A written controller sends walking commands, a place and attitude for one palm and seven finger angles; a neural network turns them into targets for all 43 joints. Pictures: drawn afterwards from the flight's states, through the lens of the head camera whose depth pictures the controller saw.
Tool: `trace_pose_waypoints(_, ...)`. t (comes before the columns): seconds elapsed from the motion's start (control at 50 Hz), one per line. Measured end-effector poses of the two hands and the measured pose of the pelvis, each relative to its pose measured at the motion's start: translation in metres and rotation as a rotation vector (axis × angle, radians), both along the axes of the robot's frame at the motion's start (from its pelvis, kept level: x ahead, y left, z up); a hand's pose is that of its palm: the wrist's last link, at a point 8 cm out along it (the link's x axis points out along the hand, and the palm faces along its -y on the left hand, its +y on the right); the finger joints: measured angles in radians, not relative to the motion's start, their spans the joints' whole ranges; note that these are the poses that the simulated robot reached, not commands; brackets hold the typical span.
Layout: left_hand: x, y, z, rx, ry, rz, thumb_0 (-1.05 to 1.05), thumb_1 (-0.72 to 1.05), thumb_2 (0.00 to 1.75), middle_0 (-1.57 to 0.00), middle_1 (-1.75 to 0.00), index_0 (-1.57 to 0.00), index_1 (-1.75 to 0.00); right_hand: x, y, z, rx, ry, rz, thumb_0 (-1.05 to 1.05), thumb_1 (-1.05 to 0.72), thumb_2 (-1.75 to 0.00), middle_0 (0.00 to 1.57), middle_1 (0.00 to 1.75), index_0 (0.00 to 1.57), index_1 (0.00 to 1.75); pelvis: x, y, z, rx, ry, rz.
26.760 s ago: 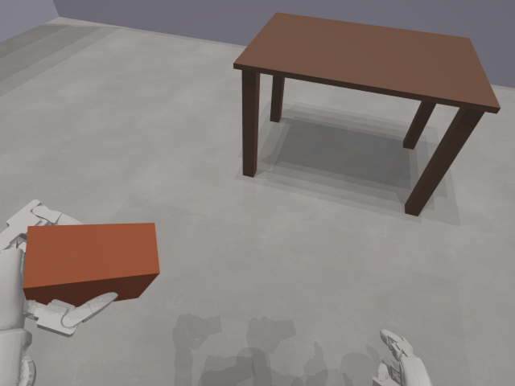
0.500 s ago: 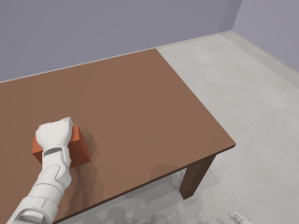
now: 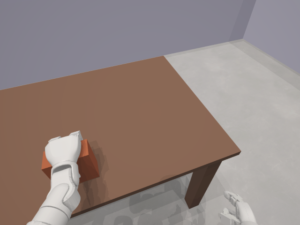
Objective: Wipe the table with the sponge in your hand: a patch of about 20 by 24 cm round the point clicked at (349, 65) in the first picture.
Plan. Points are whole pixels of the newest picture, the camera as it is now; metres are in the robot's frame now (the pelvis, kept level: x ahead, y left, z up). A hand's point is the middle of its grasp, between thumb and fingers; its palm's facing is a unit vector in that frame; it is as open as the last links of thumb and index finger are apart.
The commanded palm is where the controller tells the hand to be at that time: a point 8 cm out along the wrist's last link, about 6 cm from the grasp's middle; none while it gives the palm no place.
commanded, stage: wipe back along the middle lane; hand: left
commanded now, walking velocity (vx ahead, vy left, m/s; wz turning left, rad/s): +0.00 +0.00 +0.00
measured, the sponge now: (75, 168) +0.28 +0.27 -0.05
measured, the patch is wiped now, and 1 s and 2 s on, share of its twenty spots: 0.70 0.80 0.85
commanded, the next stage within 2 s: slide across to the third lane in 0.24 s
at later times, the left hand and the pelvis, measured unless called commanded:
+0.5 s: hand (73, 171) +0.25 +0.25 +0.00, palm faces -0.06 -0.05 -1.00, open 10.4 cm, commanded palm +0.22 +0.22 +0.04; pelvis -0.01 -0.01 +0.00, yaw +0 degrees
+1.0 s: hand (82, 168) +0.26 +0.23 +0.00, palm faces -0.08 -0.02 -1.00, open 10.4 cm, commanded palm +0.25 +0.18 +0.05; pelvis -0.03 -0.01 +0.00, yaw +1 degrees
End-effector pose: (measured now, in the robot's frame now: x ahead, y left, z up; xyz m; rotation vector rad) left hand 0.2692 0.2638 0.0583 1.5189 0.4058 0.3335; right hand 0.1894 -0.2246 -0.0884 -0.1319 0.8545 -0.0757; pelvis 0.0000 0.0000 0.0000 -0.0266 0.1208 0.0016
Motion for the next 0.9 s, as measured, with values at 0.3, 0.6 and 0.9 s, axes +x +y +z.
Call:
trace_pose_waypoints(0.3, -0.034, -0.016, -0.001, -0.011, -0.008, -0.022, 0.0, -0.49, 1.05, -0.64, -1.37, -0.65, -1.39, -0.004, -0.01, 0.002, 0.006, -0.031, -0.009, 0.01, -0.9, -0.9, 0.2, 0.3, 0.2, 0.3, -0.004, -0.007, 0.001, 0.009, -0.025, -0.014)
trace_pose_waypoints(0.6, -0.034, -0.022, 0.001, -0.022, 0.027, -0.022, -0.01, -0.49, 1.05, -0.65, -1.36, -0.66, -1.39, -0.01, -0.012, 0.002, 0.001, -0.043, -0.009, 0.01, -0.9, -0.9, 0.2, 0.3, 0.2, 0.3, -0.015, -0.01, 0.002, 0.01, -0.047, -0.001)
trace_pose_waypoints(0.9, -0.028, -0.036, -0.001, -0.007, 0.037, -0.048, -0.02, -0.51, 1.05, -0.67, -1.35, -0.68, -1.37, -0.01, 0.0, -0.003, 0.025, -0.039, 0.023, 0.01, -0.9, -0.9, 0.2, 0.3, 0.2, 0.3, -0.023, -0.012, 0.002, 0.012, -0.05, 0.014)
